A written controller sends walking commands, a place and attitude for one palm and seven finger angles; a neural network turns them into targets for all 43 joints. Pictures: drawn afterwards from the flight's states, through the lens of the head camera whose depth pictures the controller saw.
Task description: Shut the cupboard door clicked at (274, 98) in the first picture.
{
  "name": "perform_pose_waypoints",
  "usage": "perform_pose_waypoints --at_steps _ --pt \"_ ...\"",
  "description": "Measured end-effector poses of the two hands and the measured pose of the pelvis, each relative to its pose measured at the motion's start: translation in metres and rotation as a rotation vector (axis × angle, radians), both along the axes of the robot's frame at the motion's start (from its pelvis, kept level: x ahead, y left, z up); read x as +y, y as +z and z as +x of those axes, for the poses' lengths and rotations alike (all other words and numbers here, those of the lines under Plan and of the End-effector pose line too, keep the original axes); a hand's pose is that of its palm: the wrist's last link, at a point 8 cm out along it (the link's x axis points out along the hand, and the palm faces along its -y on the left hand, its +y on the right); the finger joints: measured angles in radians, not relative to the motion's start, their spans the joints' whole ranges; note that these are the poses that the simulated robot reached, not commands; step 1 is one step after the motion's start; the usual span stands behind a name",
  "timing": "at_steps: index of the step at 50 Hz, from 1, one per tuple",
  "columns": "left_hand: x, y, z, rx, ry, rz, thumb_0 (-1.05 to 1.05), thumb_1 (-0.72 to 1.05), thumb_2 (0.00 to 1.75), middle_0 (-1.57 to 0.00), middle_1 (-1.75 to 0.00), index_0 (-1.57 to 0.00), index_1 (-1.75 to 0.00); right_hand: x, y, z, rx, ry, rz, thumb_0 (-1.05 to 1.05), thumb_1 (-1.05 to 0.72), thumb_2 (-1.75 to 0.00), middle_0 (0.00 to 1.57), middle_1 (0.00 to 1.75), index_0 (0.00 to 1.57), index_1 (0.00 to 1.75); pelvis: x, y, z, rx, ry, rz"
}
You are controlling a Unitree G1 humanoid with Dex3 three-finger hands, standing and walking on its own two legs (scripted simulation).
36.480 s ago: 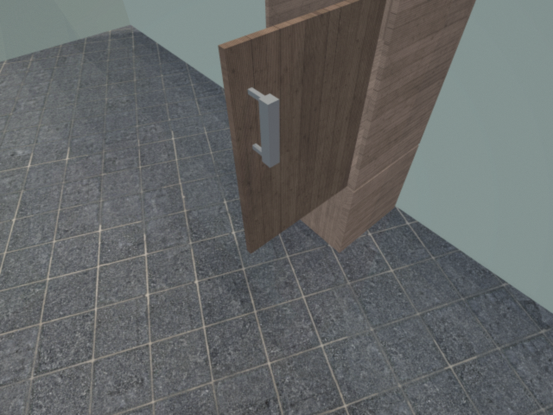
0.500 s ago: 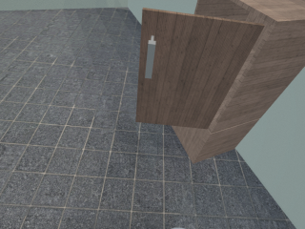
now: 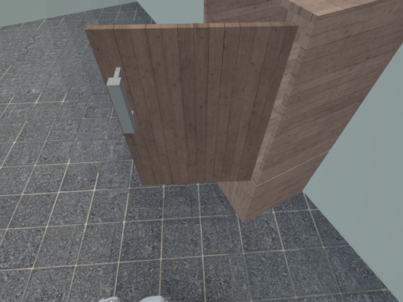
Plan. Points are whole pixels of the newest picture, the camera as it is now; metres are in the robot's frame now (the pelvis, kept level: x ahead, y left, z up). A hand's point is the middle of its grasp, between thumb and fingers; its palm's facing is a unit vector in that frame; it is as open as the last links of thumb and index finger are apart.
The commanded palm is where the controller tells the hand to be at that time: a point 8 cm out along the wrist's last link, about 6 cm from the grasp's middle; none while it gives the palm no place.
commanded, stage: come to a stop and stand still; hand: left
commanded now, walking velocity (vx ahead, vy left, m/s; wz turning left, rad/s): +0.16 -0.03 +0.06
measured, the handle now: (124, 101) +0.53 +0.19 +0.09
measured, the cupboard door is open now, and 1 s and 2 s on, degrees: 66 66 66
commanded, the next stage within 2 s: look again from close up in 1.96 s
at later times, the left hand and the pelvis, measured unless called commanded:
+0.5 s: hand out of the picture +0.06 +0.17 -0.18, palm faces +0.03 -0.97 -0.24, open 7.4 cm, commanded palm none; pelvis +0.06 -0.01 -0.01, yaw -1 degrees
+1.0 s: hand out of the picture +0.09 +0.25 -0.16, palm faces -0.07 -0.97 -0.25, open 7.4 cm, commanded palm none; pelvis +0.01 +0.06 +0.00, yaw -3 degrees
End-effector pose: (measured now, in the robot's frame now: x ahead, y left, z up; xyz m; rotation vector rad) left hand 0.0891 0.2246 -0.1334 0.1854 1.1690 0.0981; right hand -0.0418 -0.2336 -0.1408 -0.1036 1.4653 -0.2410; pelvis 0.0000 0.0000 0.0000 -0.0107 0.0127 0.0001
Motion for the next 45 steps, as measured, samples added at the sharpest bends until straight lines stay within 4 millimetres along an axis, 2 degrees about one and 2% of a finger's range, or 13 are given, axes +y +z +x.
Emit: perform_pose_waypoints --at_steps 5,9,12,16,21,26,30,34,38,42,45 --pt "-0.003 -0.004 -0.003 0.047 0.048 0.001 -0.01 0.94 0.89 -0.20 -0.30 -0.20 -0.30 -0.006 0.007 0.102 -0.179 0.086 -0.007 0.00 -0.91 -0.90 0.19 0.30 0.19 0.30 -0.010 0.003 0.030 0.000 0.018 -0.014" --pt "-0.009 -0.019 -0.011 0.116 0.085 -0.026 -0.01 0.93 0.89 -0.20 -0.30 -0.20 -0.30 -0.002 0.009 0.165 -0.286 0.136 -0.022 0.00 -0.92 -0.90 0.19 0.30 0.19 0.30 -0.009 -0.004 0.055 -0.022 0.007 -0.032" --pt "-0.016 -0.024 -0.015 0.165 0.114 -0.035 0.00 0.92 0.89 -0.20 -0.30 -0.20 -0.30 0.005 0.013 0.194 -0.315 0.164 -0.018 0.00 -0.92 -0.90 0.19 0.30 0.19 0.30 -0.010 -0.004 0.068 -0.027 0.006 -0.011" --pt "-0.023 -0.022 -0.021 0.211 0.119 -0.037 0.00 0.91 0.89 -0.20 -0.30 -0.20 -0.30 0.008 0.013 0.214 -0.320 0.175 -0.009 0.00 -0.92 -0.90 0.20 0.30 0.20 0.30 -0.011 -0.002 0.072 -0.017 -0.002 0.005" --pt "-0.018 -0.014 -0.029 0.234 0.112 0.003 0.00 0.91 0.89 -0.20 -0.30 -0.20 -0.30 0.000 0.004 0.209 -0.290 0.157 0.000 0.00 -0.91 -0.90 0.20 0.30 0.20 0.30 -0.013 -0.003 0.064 -0.006 -0.010 0.007" --pt "-0.003 -0.010 -0.033 0.226 0.101 0.048 0.00 0.90 0.89 -0.20 -0.30 -0.20 -0.30 -0.012 -0.003 0.178 -0.214 0.117 -0.012 0.00 -0.91 -0.90 0.20 0.30 0.20 0.30 -0.012 -0.005 0.058 -0.019 -0.011 0.012" --pt "0.008 -0.006 -0.029 0.196 0.057 0.069 0.00 0.90 0.89 -0.20 -0.30 -0.20 -0.30 -0.013 0.000 0.156 -0.195 0.071 -0.026 0.00 -0.91 -0.90 0.20 0.30 0.20 0.30 -0.003 -0.004 0.054 -0.013 -0.051 0.012" --pt "0.027 -0.008 -0.017 0.141 0.001 0.078 0.01 0.90 0.89 -0.20 -0.30 -0.20 -0.30 -0.003 0.002 0.143 -0.257 0.044 -0.039 0.00 -0.91 -0.90 0.19 0.30 0.20 0.30 0.013 -0.008 0.045 -0.017 -0.061 0.002" --pt "0.048 -0.009 0.001 0.064 0.002 0.082 0.01 0.90 0.89 -0.20 -0.30 -0.20 -0.30 0.019 0.000 0.124 -0.260 0.069 -0.034 0.00 -0.91 -0.90 0.19 0.30 0.19 0.30 0.028 -0.011 0.035 -0.039 -0.058 0.003" --pt "0.058 0.000 0.012 -0.002 -0.016 0.074 0.01 0.90 0.89 -0.20 -0.30 -0.20 -0.30 0.041 0.001 0.107 -0.250 0.079 -0.010 0.00 -0.92 -0.90 0.20 0.30 0.20 0.30 0.040 -0.006 0.025 -0.045 -0.063 -0.006" --pt "0.063 0.004 0.013 -0.015 -0.038 0.067 0.00 0.90 0.89 -0.20 -0.30 -0.20 -0.30 0.047 0.004 0.097 -0.252 0.077 -0.010 0.00 -0.94 -0.90 0.20 0.30 0.20 0.30 0.047 -0.004 0.018 -0.040 -0.066 -0.005"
